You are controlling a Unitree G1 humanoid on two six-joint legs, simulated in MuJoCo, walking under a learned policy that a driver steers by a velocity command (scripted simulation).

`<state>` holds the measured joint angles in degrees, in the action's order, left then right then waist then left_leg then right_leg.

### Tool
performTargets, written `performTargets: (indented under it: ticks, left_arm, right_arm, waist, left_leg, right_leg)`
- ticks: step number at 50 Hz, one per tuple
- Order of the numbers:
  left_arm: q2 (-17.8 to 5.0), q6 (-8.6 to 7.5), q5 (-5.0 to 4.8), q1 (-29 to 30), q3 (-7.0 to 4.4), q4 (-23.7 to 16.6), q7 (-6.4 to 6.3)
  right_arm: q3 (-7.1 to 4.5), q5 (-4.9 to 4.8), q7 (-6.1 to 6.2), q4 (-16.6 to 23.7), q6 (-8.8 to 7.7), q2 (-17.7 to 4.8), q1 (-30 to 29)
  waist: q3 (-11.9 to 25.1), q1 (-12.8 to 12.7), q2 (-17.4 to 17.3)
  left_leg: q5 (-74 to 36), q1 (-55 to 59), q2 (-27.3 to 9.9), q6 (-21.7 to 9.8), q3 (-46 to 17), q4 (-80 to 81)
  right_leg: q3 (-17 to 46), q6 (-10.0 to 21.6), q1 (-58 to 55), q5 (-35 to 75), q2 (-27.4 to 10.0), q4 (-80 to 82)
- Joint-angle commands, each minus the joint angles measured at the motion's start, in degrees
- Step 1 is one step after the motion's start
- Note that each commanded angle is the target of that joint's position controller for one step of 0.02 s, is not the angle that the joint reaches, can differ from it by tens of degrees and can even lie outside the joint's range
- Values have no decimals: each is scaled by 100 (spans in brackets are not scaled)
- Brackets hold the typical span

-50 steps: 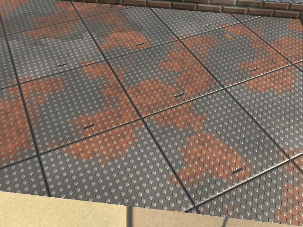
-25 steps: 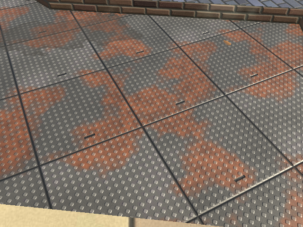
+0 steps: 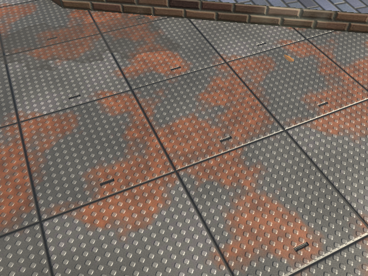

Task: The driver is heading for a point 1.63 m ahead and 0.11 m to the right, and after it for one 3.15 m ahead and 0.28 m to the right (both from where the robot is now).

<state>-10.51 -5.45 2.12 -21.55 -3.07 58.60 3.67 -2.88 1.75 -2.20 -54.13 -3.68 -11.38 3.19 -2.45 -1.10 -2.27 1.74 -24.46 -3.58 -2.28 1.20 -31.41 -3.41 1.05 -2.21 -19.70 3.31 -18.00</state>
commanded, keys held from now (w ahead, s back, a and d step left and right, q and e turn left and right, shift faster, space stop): no key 0.86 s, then w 0.14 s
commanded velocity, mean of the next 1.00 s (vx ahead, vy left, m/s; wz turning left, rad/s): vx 0.04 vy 0.00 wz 0.00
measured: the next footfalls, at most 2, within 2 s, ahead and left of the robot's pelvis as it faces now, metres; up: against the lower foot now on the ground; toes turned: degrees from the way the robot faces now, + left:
right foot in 0.16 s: +0.00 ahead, -0.11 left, +0.00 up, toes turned -4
right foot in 1.72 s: +0.59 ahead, -0.19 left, -0.15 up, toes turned -4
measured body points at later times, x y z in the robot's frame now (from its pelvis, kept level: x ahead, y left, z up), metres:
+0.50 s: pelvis +0.06 +0.01 -0.01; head +0.08 +0.01 +0.44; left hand +0.11 +0.27 -0.15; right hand +0.20 -0.24 -0.14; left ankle +0.10 +0.11 -0.73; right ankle -0.04 -0.11 -0.73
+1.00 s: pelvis +0.07 +0.01 +0.00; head +0.08 +0.01 +0.44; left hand +0.05 +0.27 -0.15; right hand +0.17 -0.26 -0.14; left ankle +0.10 +0.11 -0.73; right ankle -0.04 -0.11 -0.73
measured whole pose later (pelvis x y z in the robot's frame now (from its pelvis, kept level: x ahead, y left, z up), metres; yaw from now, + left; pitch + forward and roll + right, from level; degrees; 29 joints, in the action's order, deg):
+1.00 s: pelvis +0.07 +0.01 +0.00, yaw +0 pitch -1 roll +2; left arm -13.0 -4.9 2.6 -21.3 -3.8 60.0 1.2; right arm -4.5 2.2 -1.3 -60.3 -4.5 -15.0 7.7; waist -1.4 -0.8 1.3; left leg 19.6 -18.2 2.2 -4.4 3.7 -34.9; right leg -2.8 1.0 2.0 -27.2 -3.7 -29.9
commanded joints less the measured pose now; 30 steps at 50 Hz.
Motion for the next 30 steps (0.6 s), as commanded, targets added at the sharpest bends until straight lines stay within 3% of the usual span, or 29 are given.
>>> performTargets:
  ticks: [1, 2, 3, 4, 5, 6, 7, 8, 9, 10, 11, 12, 14, 17, 20, 30]
  left_arm:
    - [-390, -5, -165, -1011, -91, -206, 13]
    - [-164, 24, -145, -1084, -4, -231, 20]
    - [-456, 157, -104, -263, -117, -481, -7]
    - [-416, 264, -107, -68, -136, -570, -47]
    - [-389, 311, -134, -294, -120, -485, -77]
    - [-304, 316, -157, -550, -94, -378, -109]
    - [-246, 279, -165, -624, -77, -306, -140]
    - [-325, 228, -175, -464, -82, -324, -156]
    - [-486, 196, -196, -381, -106, -369, -126]
    - [-622, 168, -185, -294, -125, -366, -42]
    - [-900, 142, -154, -46, -203, -416, -15]
    - [-913, 127, -156, 299, -233, -541, -17]
    - [-510, 87, -206, 568, -127, -622, -35]
    - [-782, 55, -260, 334, -165, -500, -45]
    - [-812, 69, -220, 181, -156, -402, -35]
    - [-895, 41, -227, 328, -134, -318, -22]
  right_arm:
    - [-208, -217, 59, 204, -214, -1164, 246]
    - [-49, -257, -24, 74, -200, -800, 669]
    - [-56, -243, -68, -90, -168, -747, 814]
    - [-103, -331, -87, -44, -190, -966, 459]
    - [-91, -417, -105, 62, -207, -893, 20]
    - [-71, -425, -147, 108, -213, -811, -240]
    - [-78, -363, -212, 96, -203, -807, -376]
    - [-105, -294, -283, 26, -153, -819, -321]
    - [-105, -287, -325, -79, -106, -760, -133]
    - [-165, -213, -263, 18, -136, -872, -133]
    - [-192, -155, -183, 14, -153, -927, -168]
    - [-169, -142, -117, 26, -183, -884, -223]
    - [-127, -218, -74, 21, -208, -815, -302]
    - [-128, -239, -145, -35, -197, -842, -69]
    - [-131, -221, -166, -69, -151, -876, 2]
    - [-140, -228, -131, -128, -171, -951, -140]
  waist:
    - [1416, -114, -559]
    - [1897, -23, -804]
    - [1244, 138, -488]
    - [888, -43, -487]
    - [766, -267, -389]
    - [562, -443, -159]
    - [385, -492, 24]
    - [309, -366, 0]
    - [335, -252, -35]
    - [16, -58, 129]
    - [56, 33, 171]
    - [197, 62, 125]
    - [539, 20, 141]
    - [841, 49, 275]
    - [726, 49, 316]
    - [423, 113, 398]
  left_leg:
    - [-3313, 2842, -614, -1241, -700, 263]
    - [-2922, 3594, -1293, -1616, -1815, 472]
    - [-2088, 2830, -1329, -1354, -2056, 853]
    - [-1341, 2100, -1147, -974, -1808, 970]
    - [-1005, 1630, -986, -731, -1572, 941]
    - [-747, 1208, -883, -613, -1404, 899]
    - [-261, 937, -716, -512, -1272, 846]
    - [482, 809, -548, -413, -1193, 875]
    - [1545, 775, -487, -314, -1158, 1012]
    - [2104, 1083, -229, -255, -715, 1037]
    - [1927, 1297, -116, -275, -656, 946]
    - [1386, 1492, -89, -317, -642, 853]
    - [-134, 1702, -56, -360, -535, 488]
    - [-1883, 2057, 53, -366, -283, -29]
    - [-1668, 1992, 82, -319, -234, -97]
    - [-636, 1643, 206, -226, -142, -58]
  right_leg:
    - [-17, 34, 1321, 2533, -321, -1187]
    - [99, -305, 1914, 342, -174, -1619]
    - [186, -422, 1991, -891, -265, -2033]
    - [246, -554, 1893, -1424, -481, -2325]
    - [325, -643, 1669, -1518, -698, -2175]
    - [310, -674, 1425, -1005, -807, -1692]
    - [258, -659, 1278, -182, -835, -1160]
    - [169, -572, 1287, 238, -715, -1008]
    - [82, -438, 1352, -4, -658, -899]
    - [176, -78, 2094, -656, -641, -795]
    - [181, 98, 2168, -729, -663, -653]
    - [127, 79, 2088, -435, -666, -675]
    - [147, -90, 1713, 474, -723, -760]
    - [134, -132, 1660, 1664, -760, -1039]
    - [106, -147, 1801, 1451, -780, -1070]
    - [129, -53, 1930, 944, -808, -927]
